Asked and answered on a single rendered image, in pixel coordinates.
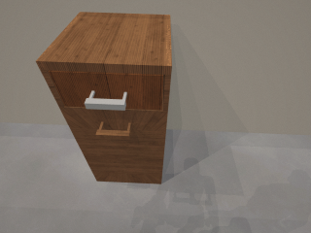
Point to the handle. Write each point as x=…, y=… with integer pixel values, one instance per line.
x=112, y=134
x=105, y=104

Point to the drawer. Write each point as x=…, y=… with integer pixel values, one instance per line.
x=144, y=91

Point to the cabinet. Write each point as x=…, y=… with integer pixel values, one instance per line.
x=116, y=43

